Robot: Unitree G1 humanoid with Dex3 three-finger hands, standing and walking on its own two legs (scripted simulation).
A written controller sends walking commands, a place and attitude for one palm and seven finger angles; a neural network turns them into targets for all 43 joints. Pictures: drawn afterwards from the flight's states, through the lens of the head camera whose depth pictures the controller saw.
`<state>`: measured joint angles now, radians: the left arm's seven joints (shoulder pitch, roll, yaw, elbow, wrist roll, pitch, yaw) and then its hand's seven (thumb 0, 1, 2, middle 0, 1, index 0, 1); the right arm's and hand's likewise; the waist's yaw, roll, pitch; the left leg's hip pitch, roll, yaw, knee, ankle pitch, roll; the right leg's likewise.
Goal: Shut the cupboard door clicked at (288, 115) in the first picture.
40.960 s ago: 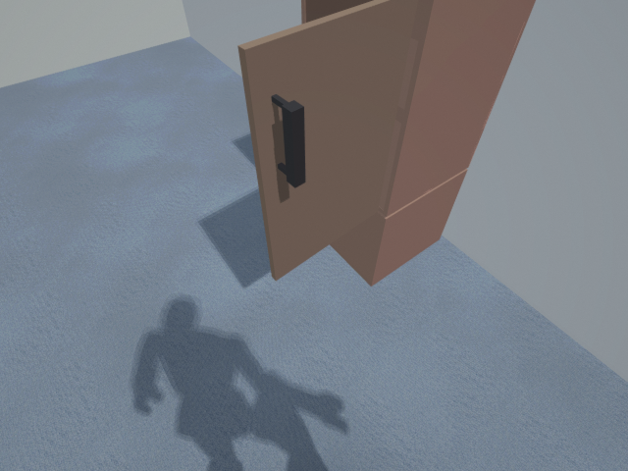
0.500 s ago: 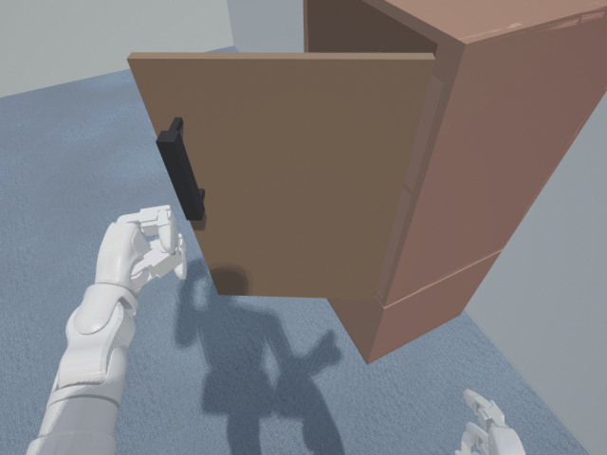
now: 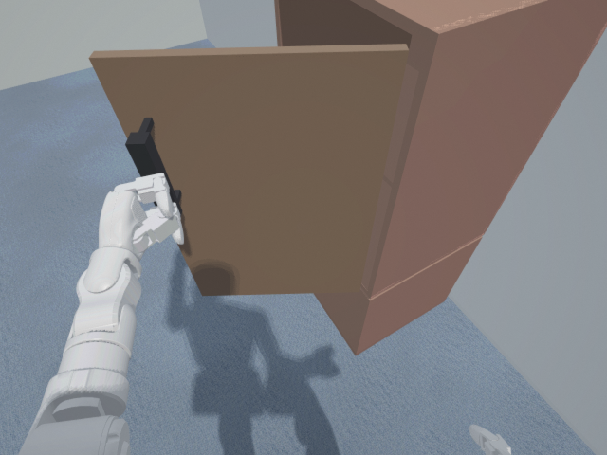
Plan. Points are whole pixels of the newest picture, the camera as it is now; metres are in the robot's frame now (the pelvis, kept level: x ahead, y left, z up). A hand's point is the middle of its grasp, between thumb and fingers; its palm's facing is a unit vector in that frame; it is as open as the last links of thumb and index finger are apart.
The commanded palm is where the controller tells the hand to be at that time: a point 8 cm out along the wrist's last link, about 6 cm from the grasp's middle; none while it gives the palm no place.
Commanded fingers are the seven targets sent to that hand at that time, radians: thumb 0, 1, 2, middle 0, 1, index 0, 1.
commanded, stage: bring the fist close to the handle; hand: left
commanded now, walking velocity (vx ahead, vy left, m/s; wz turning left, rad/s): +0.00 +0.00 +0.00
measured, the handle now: (160, 172) +0.49 +0.23 +0.10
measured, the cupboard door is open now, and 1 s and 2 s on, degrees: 61 54 40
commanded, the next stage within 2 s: push the door shut along its arc in 0.20 s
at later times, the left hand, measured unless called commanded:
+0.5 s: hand (171, 214) +0.39 +0.19 +0.11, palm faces +0.04 -1.00 -0.03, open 3.1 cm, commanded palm +0.38 +0.24 +0.11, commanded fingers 0.00 0.90 0.90 -1.30 -1.50 -1.30 -1.50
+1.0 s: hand (180, 180) +0.45 +0.19 +0.12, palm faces -0.12 -0.99 -0.01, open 3.1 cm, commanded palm +0.45 +0.23 +0.11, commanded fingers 0.00 0.90 0.90 -1.30 -1.50 -1.30 -1.50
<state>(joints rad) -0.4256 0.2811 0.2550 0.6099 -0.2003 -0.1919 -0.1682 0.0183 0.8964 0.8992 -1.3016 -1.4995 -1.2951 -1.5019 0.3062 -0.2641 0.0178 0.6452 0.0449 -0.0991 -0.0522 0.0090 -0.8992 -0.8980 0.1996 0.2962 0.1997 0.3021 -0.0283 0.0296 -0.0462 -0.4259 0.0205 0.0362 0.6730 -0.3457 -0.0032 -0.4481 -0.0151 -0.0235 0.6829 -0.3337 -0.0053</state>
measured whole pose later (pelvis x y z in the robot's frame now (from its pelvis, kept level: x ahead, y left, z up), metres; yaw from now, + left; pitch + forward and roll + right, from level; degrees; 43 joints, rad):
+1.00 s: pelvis -0.02 +0.01 -0.02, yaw +1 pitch +12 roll -1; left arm -0.91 0.47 0.26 1.14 -0.19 -0.28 -0.37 0.02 0.90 0.90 -1.32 -1.50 -1.32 -1.50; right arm 0.36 -0.29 0.02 0.69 0.04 -0.06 -0.06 0.01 -0.90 -0.90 0.20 0.30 0.20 0.30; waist -0.11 0.02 -0.05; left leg -0.65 0.01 0.01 0.80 -0.36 0.01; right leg -0.64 -0.02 -0.05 0.77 -0.33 0.00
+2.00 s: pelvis +0.00 +0.01 -0.04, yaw +0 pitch +23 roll -3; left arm -1.36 0.66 0.26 1.39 -0.08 -0.17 -0.51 -0.01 0.82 0.90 -1.30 -1.50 -1.31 -1.50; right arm 0.39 -0.31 0.03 0.68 -0.01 -0.05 -0.05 0.00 -0.90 -0.90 0.20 0.30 0.20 0.30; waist -0.26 0.03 -0.05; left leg -0.91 0.05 -0.01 0.95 -0.43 0.01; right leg -0.88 0.01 -0.06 0.86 -0.38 0.00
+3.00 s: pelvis +0.01 +0.00 -0.01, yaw +0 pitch +16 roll -1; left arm -0.99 0.29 0.28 1.19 -0.06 -0.31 0.04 0.02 0.90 0.90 -1.30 -1.50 -1.30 -1.50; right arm 0.46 -0.29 -0.03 0.66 -0.03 -0.01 0.05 0.00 -0.90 -0.90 0.20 0.30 0.20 0.30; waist -0.15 0.05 -0.09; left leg -0.68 0.05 0.02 0.79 -0.39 0.00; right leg -0.68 0.01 -0.03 0.75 -0.35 -0.01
